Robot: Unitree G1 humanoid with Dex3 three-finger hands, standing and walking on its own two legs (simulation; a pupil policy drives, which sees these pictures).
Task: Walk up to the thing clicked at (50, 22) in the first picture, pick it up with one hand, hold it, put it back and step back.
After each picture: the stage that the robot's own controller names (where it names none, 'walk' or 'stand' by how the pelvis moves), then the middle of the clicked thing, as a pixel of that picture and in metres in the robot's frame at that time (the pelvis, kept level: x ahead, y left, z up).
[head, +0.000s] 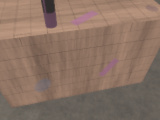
stand; (48, 5) +0.85 +0.19 +0.07
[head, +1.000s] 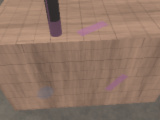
rise first; (53, 13) +0.78 +0.20 +0.08
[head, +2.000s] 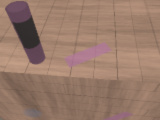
stand; (28, 36) +0.51 +0.24 +0.09
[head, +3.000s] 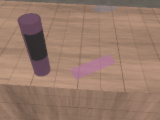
stand; (36, 48) +0.48 +0.19 +0.09
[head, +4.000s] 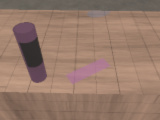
stand; (32, 55) +0.47 +0.20 +0.07
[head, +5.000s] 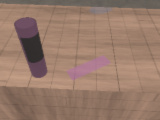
stand; (33, 51) +0.49 +0.20 +0.07
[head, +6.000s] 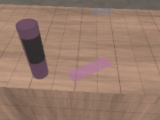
stand; (34, 52) +0.48 +0.20 +0.07
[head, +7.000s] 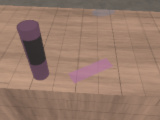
rise first; (35, 53) +0.48 +0.20 +0.07
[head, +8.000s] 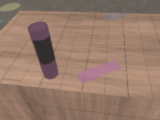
rise first; (45, 53) +0.49 +0.19 +0.07
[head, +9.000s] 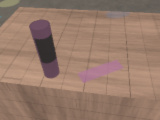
go down; (46, 52) +0.49 +0.19 +0.07
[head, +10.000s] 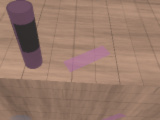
go down; (28, 39) +0.49 +0.17 +0.09
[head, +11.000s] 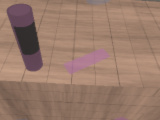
go down; (28, 42) +0.49 +0.18 +0.10
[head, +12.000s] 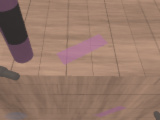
close in; (13, 29) +0.48 +0.19 +0.13
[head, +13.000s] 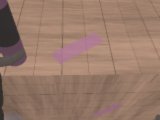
close; (4, 31) +0.47 +0.20 +0.14
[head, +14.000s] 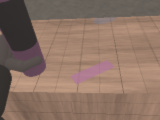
lift; (19, 33) +0.33 +0.15 +0.30
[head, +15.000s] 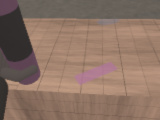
hold; (14, 42) +0.31 +0.18 +0.28
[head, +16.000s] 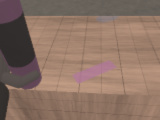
hold; (17, 48) +0.30 +0.16 +0.27
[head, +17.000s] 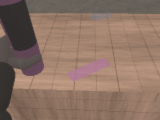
crouch; (20, 34) +0.38 +0.17 +0.26
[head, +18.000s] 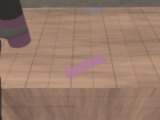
lower; (6, 4) +0.46 +0.19 +0.29
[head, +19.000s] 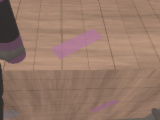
lower; (3, 26) +0.48 +0.19 +0.14
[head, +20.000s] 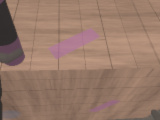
lower; (1, 29) +0.47 +0.20 +0.14
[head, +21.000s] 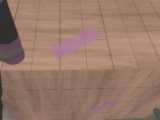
lower; (2, 28) +0.48 +0.20 +0.14
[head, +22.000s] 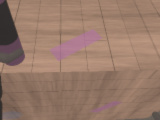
lower; (2, 29) +0.47 +0.20 +0.14
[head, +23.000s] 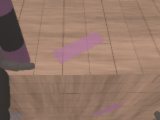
open; (8, 35) +0.45 +0.19 +0.14
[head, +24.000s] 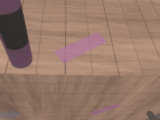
sink last; (13, 33) +0.45 +0.17 +0.13
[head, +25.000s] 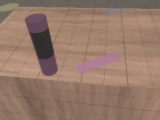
sink last; (43, 48) +0.49 +0.19 +0.12
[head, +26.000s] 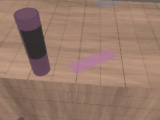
stand; (35, 46) +0.46 +0.18 +0.12
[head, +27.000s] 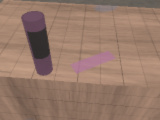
stand; (39, 47) +0.48 +0.18 +0.10
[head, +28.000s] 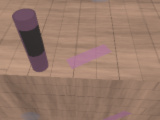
walk; (33, 44) +0.49 +0.19 +0.08
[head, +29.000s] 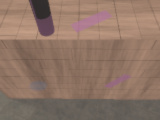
walk; (40, 7) +0.63 +0.18 +0.09
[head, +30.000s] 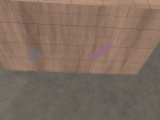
walk; out of the picture +0.93 +0.21 +0.09
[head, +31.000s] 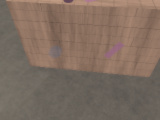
stand; out of the picture +1.13 +0.15 +0.09
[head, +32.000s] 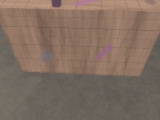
stand; out of the picture +1.12 +0.19 +0.07
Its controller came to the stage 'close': yes
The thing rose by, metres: 0.21
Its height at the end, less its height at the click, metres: +0.00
